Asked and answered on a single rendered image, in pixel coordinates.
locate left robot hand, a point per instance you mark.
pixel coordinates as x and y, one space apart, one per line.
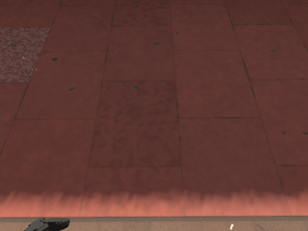
48 224

